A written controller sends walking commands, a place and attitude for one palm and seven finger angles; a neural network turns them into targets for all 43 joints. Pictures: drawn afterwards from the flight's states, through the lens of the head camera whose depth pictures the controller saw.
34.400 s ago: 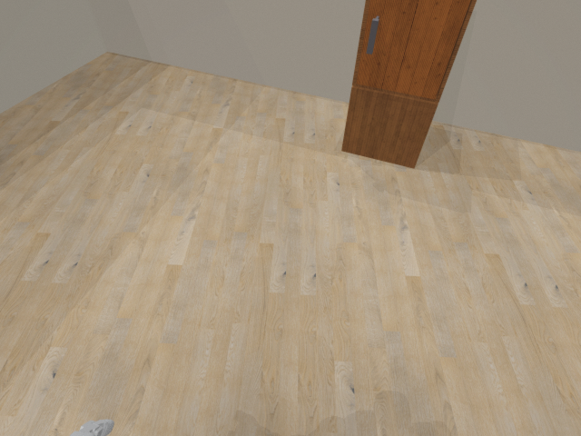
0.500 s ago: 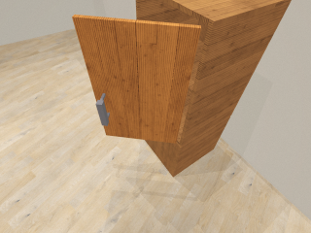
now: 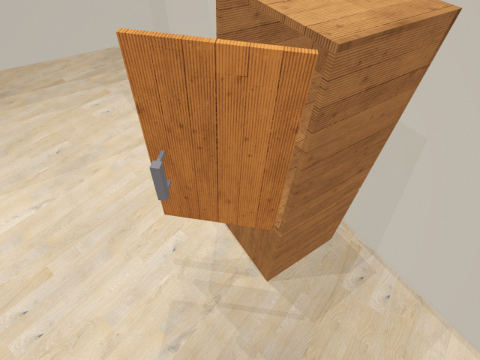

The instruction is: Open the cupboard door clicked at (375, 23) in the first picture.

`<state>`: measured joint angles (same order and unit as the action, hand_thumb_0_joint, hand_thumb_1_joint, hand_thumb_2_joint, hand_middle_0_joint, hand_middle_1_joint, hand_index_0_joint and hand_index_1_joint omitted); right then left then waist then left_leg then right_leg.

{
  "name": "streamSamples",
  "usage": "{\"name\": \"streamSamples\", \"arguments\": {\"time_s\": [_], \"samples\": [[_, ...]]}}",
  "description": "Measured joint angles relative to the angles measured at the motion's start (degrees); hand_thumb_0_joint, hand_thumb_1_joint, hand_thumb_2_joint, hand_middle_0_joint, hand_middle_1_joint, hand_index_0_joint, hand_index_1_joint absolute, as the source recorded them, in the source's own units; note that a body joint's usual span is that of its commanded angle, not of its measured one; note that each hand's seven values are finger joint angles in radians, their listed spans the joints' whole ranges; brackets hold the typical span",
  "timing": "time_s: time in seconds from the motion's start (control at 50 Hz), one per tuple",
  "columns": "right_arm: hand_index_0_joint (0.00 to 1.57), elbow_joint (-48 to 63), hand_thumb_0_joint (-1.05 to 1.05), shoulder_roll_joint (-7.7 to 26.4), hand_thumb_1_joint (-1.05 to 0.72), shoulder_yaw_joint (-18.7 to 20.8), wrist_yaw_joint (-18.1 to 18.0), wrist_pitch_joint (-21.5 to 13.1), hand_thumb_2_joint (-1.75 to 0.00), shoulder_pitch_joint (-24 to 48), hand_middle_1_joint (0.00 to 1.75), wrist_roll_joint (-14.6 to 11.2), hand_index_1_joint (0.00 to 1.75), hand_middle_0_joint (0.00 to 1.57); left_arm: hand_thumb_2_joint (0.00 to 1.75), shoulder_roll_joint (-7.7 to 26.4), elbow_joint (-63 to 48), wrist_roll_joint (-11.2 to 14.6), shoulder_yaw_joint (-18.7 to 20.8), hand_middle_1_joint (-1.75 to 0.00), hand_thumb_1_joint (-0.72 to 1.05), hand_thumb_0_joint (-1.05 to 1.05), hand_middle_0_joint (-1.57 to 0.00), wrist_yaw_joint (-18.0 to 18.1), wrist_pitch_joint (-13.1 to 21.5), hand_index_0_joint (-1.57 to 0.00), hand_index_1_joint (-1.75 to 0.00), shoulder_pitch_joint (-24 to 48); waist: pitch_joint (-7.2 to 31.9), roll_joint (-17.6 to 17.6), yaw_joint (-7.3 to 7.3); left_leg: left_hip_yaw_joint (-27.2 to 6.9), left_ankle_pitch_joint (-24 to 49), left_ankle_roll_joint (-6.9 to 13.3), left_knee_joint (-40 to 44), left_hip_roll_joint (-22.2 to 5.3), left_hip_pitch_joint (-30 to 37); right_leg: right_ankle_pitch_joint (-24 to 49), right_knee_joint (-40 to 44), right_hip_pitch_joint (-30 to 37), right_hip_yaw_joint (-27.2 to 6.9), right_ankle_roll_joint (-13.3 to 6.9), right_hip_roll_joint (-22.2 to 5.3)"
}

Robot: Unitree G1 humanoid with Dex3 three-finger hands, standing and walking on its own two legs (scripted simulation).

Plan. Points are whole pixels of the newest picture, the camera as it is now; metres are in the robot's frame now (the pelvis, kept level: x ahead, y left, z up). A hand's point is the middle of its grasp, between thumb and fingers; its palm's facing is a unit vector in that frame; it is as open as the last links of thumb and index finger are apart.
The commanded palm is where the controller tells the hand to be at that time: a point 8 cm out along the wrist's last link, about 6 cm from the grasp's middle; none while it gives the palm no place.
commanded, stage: come to a stop and stand still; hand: left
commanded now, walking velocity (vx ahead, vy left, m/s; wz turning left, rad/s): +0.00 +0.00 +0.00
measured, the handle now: (162, 175) +0.56 +0.24 -0.11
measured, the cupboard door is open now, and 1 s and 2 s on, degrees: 49 49 49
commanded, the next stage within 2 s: look again from close up in 0.24 s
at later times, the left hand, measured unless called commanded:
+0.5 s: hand out of the picture +0.01 +0.20 -0.18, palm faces +0.00 -0.98 -0.22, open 7.4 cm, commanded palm none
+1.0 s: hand out of the picture +0.03 +0.22 -0.16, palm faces +0.11 -0.97 -0.22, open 7.4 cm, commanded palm +0.09 +0.27 -0.08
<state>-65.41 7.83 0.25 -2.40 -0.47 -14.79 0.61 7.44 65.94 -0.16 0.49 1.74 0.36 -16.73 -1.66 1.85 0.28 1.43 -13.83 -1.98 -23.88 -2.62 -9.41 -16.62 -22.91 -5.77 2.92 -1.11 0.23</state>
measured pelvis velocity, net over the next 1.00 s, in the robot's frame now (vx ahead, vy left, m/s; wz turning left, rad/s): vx -0.02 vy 0.03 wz -0.02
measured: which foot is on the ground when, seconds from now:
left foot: down 0.00-1.00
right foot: down 0.00-1.00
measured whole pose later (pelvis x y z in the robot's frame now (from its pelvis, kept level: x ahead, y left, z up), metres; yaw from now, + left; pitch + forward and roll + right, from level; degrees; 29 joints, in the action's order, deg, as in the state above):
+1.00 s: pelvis -0.02 +0.03 -0.01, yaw -1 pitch -1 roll +0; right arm -57.3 10.6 -1.0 -1.9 -3.9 -16.8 -1.0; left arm 10.5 43.0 3.1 1.6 2.6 -3.0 -21.9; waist -2.4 0.4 0.2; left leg 3.5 -15.1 1.0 -29.4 -0.2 -13.7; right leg -17.7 -29.5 -11.1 0.8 1.4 -2.5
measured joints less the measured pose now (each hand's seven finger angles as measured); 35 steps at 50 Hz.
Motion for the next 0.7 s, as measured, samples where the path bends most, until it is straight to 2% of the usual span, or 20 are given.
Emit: {"name": "streamSamples", "arguments": {"time_s": [0.34, 0.38, 0.42, 0.5, 0.7], "samples": [[0.20, -0.3, 0.00, -0.6, -0.91, -0.4, 0.1, -0.2, -0.90, -1.4, 0.30, 0.0, 0.30, 0.20, 0.90, 1.8, -1.0, 0.0, 0.4, -0.30, 0.91, 0.00, -0.20, 0.3, 0.1, -0.20, -0.30, 1.6, -0.1, 0.0, -0.41, 0.1, -0.4, 0.6, 0.4, 0.8, 1.1, -0.3, 0.7, 1.3, 0.0, 0.7, -0.8], [0.20, 0.9, 0.00, 0.1, -0.91, -0.3, 0.5, 0.0, -0.90, -1.3, 0.30, -0.1, 0.30, 0.20, 0.90, 1.3, -1.7, -0.4, 0.0, -0.30, 0.91, 0.00, -0.20, 1.2, 1.1, -0.20, -0.30, 1.4, -0.2, -1.3, -0.40, 0.2, -1.4, 0.9, -3.3, 0.1, -1.7, -0.1, 0.1, -0.1, -0.1, 0.9, -0.2], [0.20, 2.9, 0.00, 1.1, -0.92, 0.0, 0.8, -0.2, -0.90, -1.2, 0.30, -0.1, 0.30, 0.20, 0.90, 0.9, -2.7, -0.6, -0.5, -0.30, 0.91, 0.00, -0.20, 1.4, 1.7, -0.20, -0.30, 1.0, -0.6, -2.5, -1.00, 0.3, -3.4, 1.2, -5.8, -0.2, -3.4, -0.8, -2.3, -2.0, -0.4, 1.1, 0.0], [0.20, 5.0, 0.00, 1.7, -0.92, -0.1, 0.9, -0.9, -0.90, -1.5, 0.30, 0.0, 0.30, 0.20, 0.90, 1.1, -3.5, -0.5, -0.6, -0.30, 0.91, 0.01, -0.20, 1.4, 1.3, -0.20, -0.30, 1.0, -0.9, -3.0, -1.49, 0.9, -4.1, 2.0, -8.1, 0.9, -4.3, -2.7, -6.3, -3.7, -1.0, 1.8, -1.3], [0.20, 5.0, 0.01, 2.2, -0.93, -0.7, 1.3, -0.2, -0.90, -1.3, 0.30, 0.2, 0.30, 0.20, 0.90, 2.6, -4.9, -0.5, -0.8, -0.30, 0.90, 0.00, -0.20, 0.6, -0.2, -0.20, -0.30, 1.5, -0.1, -2.9, -0.77, 2.2, -2.8, 3.3, -6.7, 2.7, -3.4, -2.6, -7.7, -4.4, -2.3, 2.9, -3.1]]}}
